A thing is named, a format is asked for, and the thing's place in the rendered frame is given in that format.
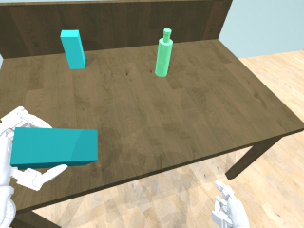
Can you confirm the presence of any robot left forearm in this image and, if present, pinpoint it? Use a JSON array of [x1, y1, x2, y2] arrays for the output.
[[0, 186, 16, 228]]

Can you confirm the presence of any sponge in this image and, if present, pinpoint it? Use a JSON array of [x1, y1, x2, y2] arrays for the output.
[[9, 127, 98, 170]]

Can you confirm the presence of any left robot hand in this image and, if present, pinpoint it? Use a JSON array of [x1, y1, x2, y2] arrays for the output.
[[0, 106, 68, 191]]

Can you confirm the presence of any table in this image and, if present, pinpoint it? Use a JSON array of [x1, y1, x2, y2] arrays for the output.
[[0, 0, 304, 228]]

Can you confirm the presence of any right robot hand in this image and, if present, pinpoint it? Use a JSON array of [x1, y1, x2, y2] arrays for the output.
[[212, 180, 250, 228]]

